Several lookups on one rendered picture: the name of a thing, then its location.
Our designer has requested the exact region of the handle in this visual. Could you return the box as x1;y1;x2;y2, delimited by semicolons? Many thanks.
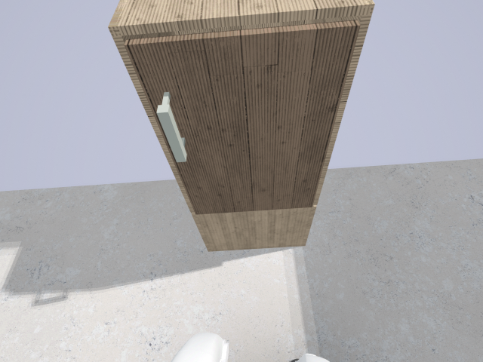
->
157;92;187;162

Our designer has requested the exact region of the robot left thigh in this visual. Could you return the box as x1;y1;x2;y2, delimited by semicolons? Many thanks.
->
171;333;229;362

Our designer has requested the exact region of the cupboard door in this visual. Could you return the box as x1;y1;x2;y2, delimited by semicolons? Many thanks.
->
125;20;360;215

